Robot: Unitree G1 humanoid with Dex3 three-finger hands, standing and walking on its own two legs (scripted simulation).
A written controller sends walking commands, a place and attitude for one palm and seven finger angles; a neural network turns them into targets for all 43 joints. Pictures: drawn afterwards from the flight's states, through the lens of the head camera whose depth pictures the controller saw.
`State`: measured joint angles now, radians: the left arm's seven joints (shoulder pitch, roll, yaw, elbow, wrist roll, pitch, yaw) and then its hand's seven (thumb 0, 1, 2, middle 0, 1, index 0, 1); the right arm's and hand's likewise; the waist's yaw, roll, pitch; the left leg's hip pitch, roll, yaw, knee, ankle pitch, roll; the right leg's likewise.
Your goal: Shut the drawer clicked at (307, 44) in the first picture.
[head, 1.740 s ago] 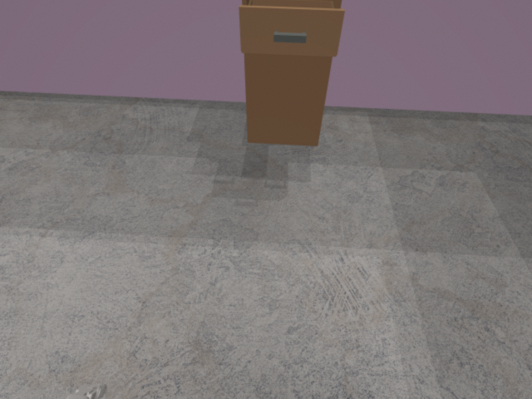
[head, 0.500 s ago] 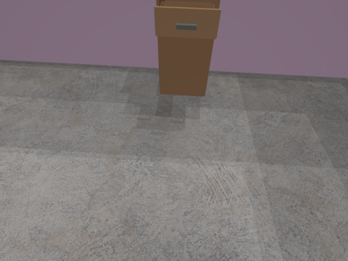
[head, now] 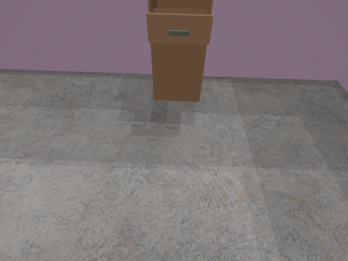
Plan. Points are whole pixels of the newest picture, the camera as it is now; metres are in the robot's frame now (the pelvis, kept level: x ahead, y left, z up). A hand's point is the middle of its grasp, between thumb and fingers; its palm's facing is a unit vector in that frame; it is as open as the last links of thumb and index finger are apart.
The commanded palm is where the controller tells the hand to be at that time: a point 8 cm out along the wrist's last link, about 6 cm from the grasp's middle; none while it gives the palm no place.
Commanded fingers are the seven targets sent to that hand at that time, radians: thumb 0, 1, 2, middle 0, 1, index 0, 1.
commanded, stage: walk to a spot facing it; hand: left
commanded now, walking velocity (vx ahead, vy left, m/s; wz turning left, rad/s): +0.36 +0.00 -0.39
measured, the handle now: (179, 31) +1.31 +0.07 -0.01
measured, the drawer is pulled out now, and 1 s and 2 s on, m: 0.29 0.29 0.29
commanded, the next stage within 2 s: turn to face it in 1.66 s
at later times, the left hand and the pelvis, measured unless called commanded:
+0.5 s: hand out of the picture +0.07 +0.17 -0.18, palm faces -0.03 -0.99 -0.14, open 7.4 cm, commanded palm none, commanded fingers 0.00 0.90 0.90 -0.20 -0.30 -0.20 -0.30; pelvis +0.17 +0.00 -0.01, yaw -8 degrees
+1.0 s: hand (156, 147) +0.55 +0.11 -0.16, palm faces -0.37 -0.91 -0.20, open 7.4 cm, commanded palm none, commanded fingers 0.00 0.90 0.90 -0.20 -0.30 -0.20 -0.30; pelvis +0.37 -0.02 +0.00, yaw -19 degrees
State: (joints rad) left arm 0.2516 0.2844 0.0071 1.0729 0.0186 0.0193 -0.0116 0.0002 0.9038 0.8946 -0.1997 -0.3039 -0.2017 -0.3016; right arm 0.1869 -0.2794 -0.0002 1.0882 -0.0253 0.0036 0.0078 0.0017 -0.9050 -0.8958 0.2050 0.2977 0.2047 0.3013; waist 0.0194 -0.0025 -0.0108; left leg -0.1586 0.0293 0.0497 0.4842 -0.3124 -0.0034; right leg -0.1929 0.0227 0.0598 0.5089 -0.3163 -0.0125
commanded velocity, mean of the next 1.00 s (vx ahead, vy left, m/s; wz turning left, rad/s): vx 0.37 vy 0.00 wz -0.25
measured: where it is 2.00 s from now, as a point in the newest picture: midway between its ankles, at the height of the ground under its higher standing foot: (200, 189)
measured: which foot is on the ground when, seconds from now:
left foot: down 0.00-0.16, up 0.18-0.52, down 0.54-1.00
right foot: down 0.00-0.54, up 0.56-1.00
